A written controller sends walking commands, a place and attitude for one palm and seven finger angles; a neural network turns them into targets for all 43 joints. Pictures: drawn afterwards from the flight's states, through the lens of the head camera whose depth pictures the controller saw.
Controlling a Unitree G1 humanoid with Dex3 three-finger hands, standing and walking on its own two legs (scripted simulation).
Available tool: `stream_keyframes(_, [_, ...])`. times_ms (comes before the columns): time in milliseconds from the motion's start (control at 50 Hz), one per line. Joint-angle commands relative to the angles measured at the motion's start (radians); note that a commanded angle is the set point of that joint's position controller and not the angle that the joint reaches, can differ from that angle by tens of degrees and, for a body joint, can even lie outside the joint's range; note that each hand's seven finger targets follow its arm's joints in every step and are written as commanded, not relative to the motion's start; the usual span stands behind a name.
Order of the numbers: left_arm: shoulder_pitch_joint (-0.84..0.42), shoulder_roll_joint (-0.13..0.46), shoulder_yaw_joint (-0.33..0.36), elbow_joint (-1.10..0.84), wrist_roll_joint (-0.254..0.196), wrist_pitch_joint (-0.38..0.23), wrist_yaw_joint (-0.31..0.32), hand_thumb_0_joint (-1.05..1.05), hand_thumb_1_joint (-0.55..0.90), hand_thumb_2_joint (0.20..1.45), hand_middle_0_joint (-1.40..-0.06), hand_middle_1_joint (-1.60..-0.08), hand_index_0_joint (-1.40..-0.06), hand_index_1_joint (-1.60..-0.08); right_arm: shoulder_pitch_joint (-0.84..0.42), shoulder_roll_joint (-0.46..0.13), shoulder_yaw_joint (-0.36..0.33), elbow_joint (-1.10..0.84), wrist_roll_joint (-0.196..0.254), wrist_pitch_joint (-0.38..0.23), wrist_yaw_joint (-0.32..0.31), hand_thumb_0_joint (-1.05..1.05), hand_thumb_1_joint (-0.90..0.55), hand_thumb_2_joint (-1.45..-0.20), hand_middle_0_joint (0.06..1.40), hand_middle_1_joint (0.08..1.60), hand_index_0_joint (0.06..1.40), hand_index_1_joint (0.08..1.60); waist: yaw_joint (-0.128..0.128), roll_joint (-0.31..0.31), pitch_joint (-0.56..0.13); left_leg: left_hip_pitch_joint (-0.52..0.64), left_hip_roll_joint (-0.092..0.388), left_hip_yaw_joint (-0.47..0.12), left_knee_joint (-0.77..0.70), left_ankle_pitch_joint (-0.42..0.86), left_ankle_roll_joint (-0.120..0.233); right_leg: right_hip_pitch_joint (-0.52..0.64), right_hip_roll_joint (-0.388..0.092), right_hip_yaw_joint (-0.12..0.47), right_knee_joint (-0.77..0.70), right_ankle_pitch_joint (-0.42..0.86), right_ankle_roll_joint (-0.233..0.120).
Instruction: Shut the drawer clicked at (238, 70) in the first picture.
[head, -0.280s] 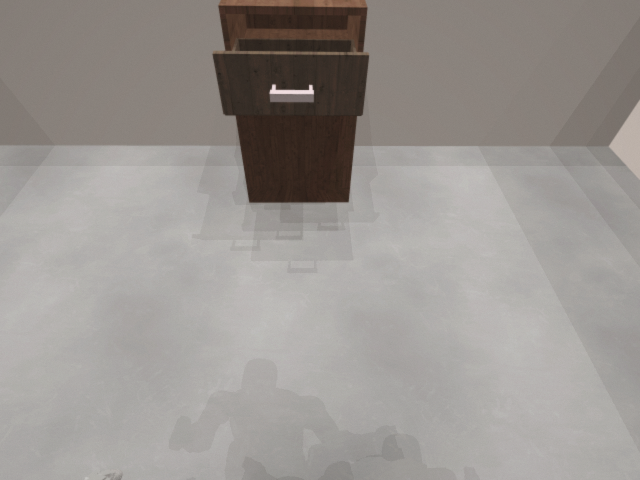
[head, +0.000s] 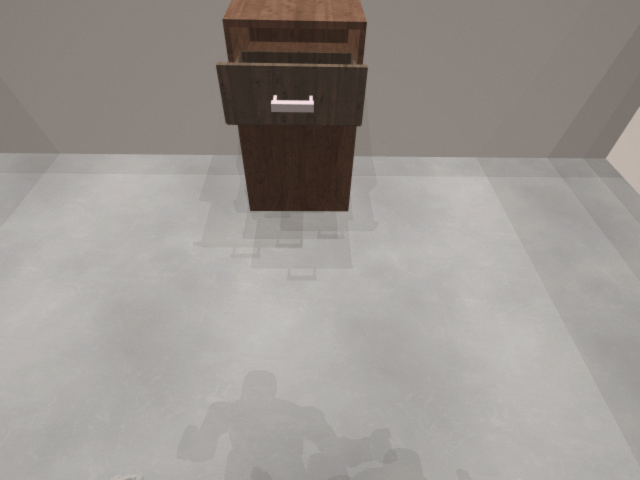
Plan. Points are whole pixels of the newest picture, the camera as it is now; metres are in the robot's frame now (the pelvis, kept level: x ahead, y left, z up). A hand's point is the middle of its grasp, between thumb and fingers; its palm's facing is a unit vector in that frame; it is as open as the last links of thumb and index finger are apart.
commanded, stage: stand and wait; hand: left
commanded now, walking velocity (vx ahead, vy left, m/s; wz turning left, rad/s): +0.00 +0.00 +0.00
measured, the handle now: (292, 102) +1.10 +0.15 -0.05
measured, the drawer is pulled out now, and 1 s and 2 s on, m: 0.30 0.30 0.30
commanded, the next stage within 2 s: look at it before walking up in 0.54 s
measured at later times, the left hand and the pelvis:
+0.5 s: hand out of the picture +0.05 +0.24 -0.15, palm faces -0.02 -0.94 -0.34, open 7.4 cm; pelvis -0.01 -0.01 +0.00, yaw +0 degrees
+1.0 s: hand out of the picture +0.07 +0.23 -0.15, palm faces -0.03 -0.94 -0.33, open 7.4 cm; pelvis -0.01 -0.01 +0.00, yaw -1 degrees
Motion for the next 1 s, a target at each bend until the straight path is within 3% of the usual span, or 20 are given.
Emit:
stream_keyframes(0, [-0.05,0.217,0.051,-0.066,0.002,-0.023,0.015,0.0,0.9,0.9,-0.2,-0.3,-0.2,-0.3,-0.046,-0.207,-0.049,-0.06,0.003,-0.025,-0.018,0.0,-0.9,-0.9,0.2,0.3,0.2,0.3,-0.011,0.003,-0.026,-0.016,0.11,-0.092,-0.087,0.143,0.033,-0.005,-0.095,0.096,-0.096,0.129,-0.044])
stream_keyframes(240, [-0.033,0.212,0.051,-0.022,-0.001,-0.025,0.015,0.0,0.9,0.9,-0.2,-0.3,-0.2,-0.3,-0.018,-0.211,-0.043,-0.006,0.004,-0.028,-0.019,0.0,-0.9,-0.9,0.2,0.3,0.2,0.3,-0.009,0.014,-0.039,-0.007,0.12,-0.097,-0.108,0.137,0.027,0.016,-0.098,0.105,-0.117,0.12,-0.045])
stream_keyframes(500, [-0.027,0.211,0.05,-0.001,0.001,-0.022,0.014,0.0,0.9,0.9,-0.2,-0.3,-0.2,-0.3,-0.002,-0.209,-0.041,0.019,0.005,-0.025,-0.018,0.0,-0.9,-0.9,0.2,0.3,0.2,0.3,-0.008,0.01,-0.003,-0.019,0.121,-0.101,-0.131,0.075,0.025,-0.015,-0.093,0.118,-0.146,0.035,-0.043])
stream_keyframes(980, [-0.032,0.213,0.051,-0.001,0.001,-0.028,0.014,0.0,0.9,0.9,-0.2,-0.3,-0.2,-0.3,-0.012,-0.211,-0.038,0.023,0.005,-0.029,-0.019,0.0,-0.9,-0.9,0.2,0.3,0.2,0.3,-0.008,0.01,-0.027,0.013,0.13,-0.088,-0.133,0.139,0.019,0.006,-0.096,0.12,-0.145,0.131,-0.044])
